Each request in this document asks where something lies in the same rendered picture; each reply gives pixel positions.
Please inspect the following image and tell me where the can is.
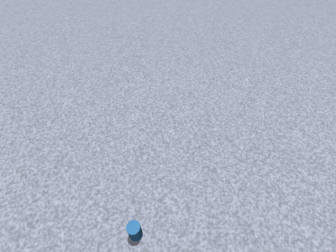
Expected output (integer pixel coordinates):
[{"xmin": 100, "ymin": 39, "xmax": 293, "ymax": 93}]
[{"xmin": 126, "ymin": 220, "xmax": 143, "ymax": 242}]

